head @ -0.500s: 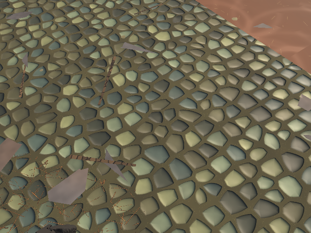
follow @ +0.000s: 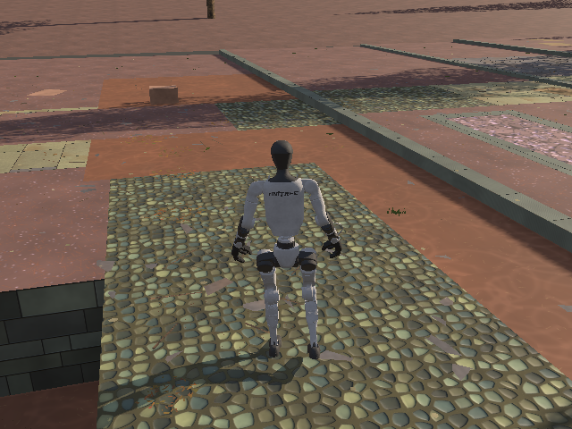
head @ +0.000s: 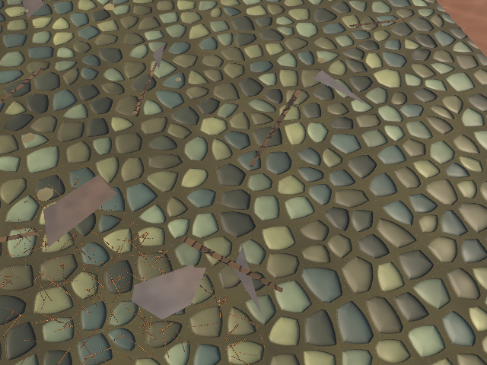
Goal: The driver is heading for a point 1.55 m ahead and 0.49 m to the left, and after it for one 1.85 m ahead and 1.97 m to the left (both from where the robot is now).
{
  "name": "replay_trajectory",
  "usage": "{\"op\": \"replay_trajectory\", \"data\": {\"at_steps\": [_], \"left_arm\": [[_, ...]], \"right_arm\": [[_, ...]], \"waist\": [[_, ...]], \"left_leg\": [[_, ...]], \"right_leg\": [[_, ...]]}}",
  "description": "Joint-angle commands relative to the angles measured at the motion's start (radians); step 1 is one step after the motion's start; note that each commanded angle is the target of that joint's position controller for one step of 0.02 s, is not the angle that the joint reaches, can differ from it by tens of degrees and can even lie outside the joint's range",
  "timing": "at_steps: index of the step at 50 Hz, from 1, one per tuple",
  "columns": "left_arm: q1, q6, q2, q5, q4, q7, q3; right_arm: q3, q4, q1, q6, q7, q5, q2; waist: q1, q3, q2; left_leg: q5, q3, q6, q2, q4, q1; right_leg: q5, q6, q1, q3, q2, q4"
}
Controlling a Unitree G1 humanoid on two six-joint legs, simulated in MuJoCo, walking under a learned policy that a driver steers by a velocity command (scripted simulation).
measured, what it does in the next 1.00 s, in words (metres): steps on the spot, turning left: right foot, then left foot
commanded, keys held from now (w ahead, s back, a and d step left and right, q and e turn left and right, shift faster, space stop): q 0.64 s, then no key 0.28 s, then w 0.08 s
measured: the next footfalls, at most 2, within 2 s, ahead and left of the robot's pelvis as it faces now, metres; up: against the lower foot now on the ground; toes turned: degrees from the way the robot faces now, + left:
right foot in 0.32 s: +0.13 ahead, -0.15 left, +0.00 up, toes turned +17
left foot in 0.74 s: +0.02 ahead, +0.09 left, +0.00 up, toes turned +27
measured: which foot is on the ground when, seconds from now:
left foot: down 0.00-0.32, up 0.34-0.72, down 0.74-1.00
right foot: up 0.00-0.30, down 0.32-0.74, up 0.76-1.00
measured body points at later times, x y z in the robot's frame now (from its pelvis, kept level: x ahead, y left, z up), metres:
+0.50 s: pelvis +0.05 -0.05 +0.01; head +0.08 -0.07 +0.46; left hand +0.09 +0.26 -0.07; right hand +0.28 -0.29 -0.09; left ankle +0.00 +0.07 -0.64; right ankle +0.09 -0.17 -0.73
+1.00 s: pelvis +0.02 -0.01 +0.01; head +0.03 +0.02 +0.46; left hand -0.01 +0.30 -0.11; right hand +0.30 -0.14 -0.07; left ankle -0.02 +0.08 -0.73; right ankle +0.09 -0.15 -0.68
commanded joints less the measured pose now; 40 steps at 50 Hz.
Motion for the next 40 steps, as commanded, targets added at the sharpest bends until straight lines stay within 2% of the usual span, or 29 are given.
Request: {"op": "replay_trajectory", "data": {"at_steps": [1,3,6,9,12,13,15,16,17,18,19,20,21,22,25,28,30,32,34,35,36,37,38,39,40], "left_arm": [[0.084,0.008,0.096,0.008,-0.043,0.013,0.030],[0.070,0.007,0.076,0.008,-0.044,0.016,0.022],[0.037,0.007,0.067,0.005,-0.051,0.014,0.016],[0.017,0.001,0.071,-0.001,-0.059,0.006,0.016],[0.017,-0.013,0.078,-0.008,-0.063,-0.007,0.019],[0.027,-0.018,0.079,-0.011,-0.062,-0.012,0.021],[0.087,-0.026,0.083,-0.012,-0.045,-0.022,0.029],[0.119,-0.026,0.127,-0.001,-0.039,-0.021,0.043],[0.103,-0.017,0.211,0.021,-0.053,-0.015,0.059],[0.089,-0.014,0.221,0.053,-0.055,-0.018,0.063],[0.027,-0.017,0.161,0.045,-0.089,-0.012,0.047],[-0.017,-0.016,0.116,0.028,-0.099,-0.006,0.036],[-0.034,-0.012,0.098,0.013,-0.108,-0.002,0.030],[-0.029,-0.009,0.090,0.002,-0.108,0.001,0.025],[0.026,0.008,0.105,0.012,-0.101,0.010,0.027],[0.058,0.020,0.144,0.011,-0.094,0.012,0.042],[0.044,0.023,0.172,0.005,-0.097,0.004,0.052],[0.040,0.022,0.184,-0.005,-0.094,-0.005,0.057],[0.040,0.019,0.188,-0.022,-0.083,-0.012,0.057],[0.024,0.019,0.183,-0.034,-0.078,-0.014,0.054],[0.049,0.016,0.155,-0.041,-0.061,-0.016,0.045],[0.096,0.011,0.102,-0.016,-0.049,-0.022,0.028],[0.086,0.003,0.021,0.046,-0.089,-0.034,-0.008],[0.009,0.004,0.098,0.016,-0.099,-0.021,0.017],[-0.014,0.013,0.138,-0.012,-0.092,-0.014,0.030]], "right_arm": [[-0.043,-0.090,-0.019,-0.004,-0.024,-0.012,-0.153],[-0.048,-0.091,-0.003,-0.002,-0.037,-0.005,-0.164],[-0.052,-0.101,-0.005,0.010,-0.052,0.002,-0.167],[-0.053,-0.110,-0.008,0.022,-0.054,0.001,-0.166],[-0.053,-0.115,0.004,0.032,-0.048,0.002,-0.162],[-0.053,-0.117,0.004,0.036,-0.047,0.005,-0.161],[-0.050,-0.125,-0.014,0.045,-0.049,0.019,-0.155],[-0.043,-0.126,0.007,0.047,-0.052,0.022,-0.129],[-0.033,-0.135,0.040,0.045,-0.049,0.020,-0.082],[-0.052,-0.163,0.013,0.029,-0.045,0.018,-0.139],[-0.073,-0.137,0.041,0.024,-0.041,0.006,-0.202],[-0.079,-0.105,0.068,0.031,-0.039,0.012,-0.202],[-0.074,-0.082,0.091,0.043,-0.044,0.013,-0.172],[-0.066,-0.080,0.094,0.052,-0.042,0.013,-0.146],[-0.046,-0.116,0.016,0.056,-0.035,0.029,-0.098],[-0.031,-0.147,-0.034,0.054,-0.026,0.023,-0.077],[-0.026,-0.157,-0.038,0.054,-0.018,0.019,-0.072],[-0.031,-0.158,-0.025,0.058,-0.011,0.021,-0.089],[-0.034,-0.152,-0.001,0.061,-0.006,0.020,-0.088],[-0.036,-0.136,0.041,0.060,-0.005,0.018,-0.081],[-0.041,-0.118,0.081,0.058,-0.008,0.015,-0.092],[-0.054,-0.118,0.108,0.054,-0.019,0.014,-0.145],[-0.062,-0.148,0.097,0.050,-0.035,0.000,-0.236],[-0.048,-0.141,0.126,0.028,-0.024,-0.035,-0.192],[-0.037,-0.127,0.091,0.011,-0.018,-0.037,-0.168]], "waist": [[0.038,-0.214,0.123],[0.029,-0.225,0.116],[0.013,-0.221,0.130],[-0.001,-0.199,0.159],[-0.012,-0.192,0.179],[-0.008,-0.189,0.185],[0.034,-0.182,0.181],[0.036,-0.191,0.129],[-0.005,-0.177,-0.105],[-0.001,-0.136,-0.300],[-0.014,-0.131,-0.197],[-0.028,-0.124,-0.133],[-0.031,-0.121,-0.105],[-0.018,-0.107,-0.105],[0.028,-0.100,-0.136],[0.062,-0.131,-0.167],[0.064,-0.142,-0.180],[0.061,-0.146,-0.191],[0.044,-0.144,-0.187],[0.014,-0.148,-0.173],[-0.002,-0.154,-0.137],[0.009,-0.196,0.016],[0.039,-0.213,0.344],[-0.048,-0.265,0.262],[-0.035,-0.202,0.190]], "left_leg": [[0.114,-0.328,0.162,0.232,-0.209,0.189],[0.103,-0.334,0.162,0.224,-0.203,0.200],[-0.063,-0.364,0.146,0.205,-0.205,0.191],[-0.167,-0.410,0.134,0.192,-0.209,0.169],[-0.152,-0.467,0.127,0.191,-0.187,0.197],[-0.133,-0.485,0.122,0.188,-0.176,0.205],[-0.109,-0.482,0.086,0.149,-0.129,0.174],[-0.191,-0.439,0.040,0.101,-0.060,0.098],[-0.391,-0.260,-0.023,-0.021,0.160,-0.065],[-0.521,-0.125,-0.072,-0.087,0.396,-0.177],[-0.463,-0.150,-0.101,-0.028,0.561,-0.174],[-0.400,-0.135,-0.118,-0.021,0.625,-0.167],[-0.352,-0.118,-0.137,-0.016,0.682,-0.179],[-0.323,-0.110,-0.154,-0.009,0.732,-0.203],[-0.269,-0.035,-0.182,0.025,0.629,-0.219],[-0.290,-0.004,-0.190,0.070,0.466,-0.159],[-0.306,0.032,-0.175,0.083,0.362,-0.061],[-0.299,0.066,-0.156,0.076,0.273,0.009],[-0.254,0.076,-0.121,0.062,0.132,0.085],[-0.162,0.091,-0.093,0.045,0.001,0.161],[-0.046,0.082,-0.060,0.031,-0.128,0.278],[0.215,-0.072,-0.023,0.135,-0.155,0.465],[0.660,-0.382,0.114,0.406,-0.099,0.588],[0.574,-0.413,0.268,0.474,-0.127,0.461],[0.458,-0.329,0.242,0.404,-0.149,0.412]], "right_leg": [[0.080,0.002,-0.032,0.043,-0.007,-0.066],[0.100,0.016,-0.034,0.052,0.006,-0.156],[0.148,0.030,-0.016,0.068,0.017,-0.264],[0.154,0.030,0.028,0.072,0.032,-0.361],[0.130,0.014,0.081,0.071,0.050,-0.470],[0.131,0.005,0.107,0.066,0.055,-0.524],[0.241,-0.026,0.237,0.041,0.057,-0.733],[0.288,-0.062,0.348,0.101,-0.041,-0.803],[0.358,-0.163,0.428,0.312,-0.263,-0.861],[0.500,-0.304,0.345,0.500,-0.389,-0.906],[0.541,-0.310,0.334,0.435,-0.377,-0.881],[0.549,-0.258,0.331,0.317,-0.306,-0.855],[0.539,-0.220,0.354,0.239,-0.251,-0.837],[0.582,-0.222,0.366,0.198,-0.241,-0.831],[0.606,-0.237,0.428,0.099,-0.212,-0.841],[0.623,-0.254,0.485,0.072,-0.248,-0.830],[0.638,-0.256,0.449,0.040,-0.266,-0.829],[0.639,-0.253,0.433,0.024,-0.281,-0.818],[0.639,-0.239,0.423,0.025,-0.285,-0.781],[0.628,-0.215,0.402,0.007,-0.272,-0.740],[0.574,-0.167,0.344,-0.026,-0.246,-0.682],[0.380,-0.078,0.203,-0.106,-0.181,-0.533],[-0.190,0.022,-0.064,-0.161,-0.064,-0.256],[-0.228,0.038,-0.077,-0.032,-0.045,-0.110],[-0.171,0.035,-0.080,-0.010,-0.055,-0.049]]}}
Keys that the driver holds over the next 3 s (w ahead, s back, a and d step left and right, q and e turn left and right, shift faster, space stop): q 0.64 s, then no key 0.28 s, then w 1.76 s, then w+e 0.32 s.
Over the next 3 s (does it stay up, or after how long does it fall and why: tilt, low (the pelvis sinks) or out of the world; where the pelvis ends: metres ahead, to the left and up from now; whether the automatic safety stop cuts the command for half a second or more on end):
stays up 0.86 0.50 0.02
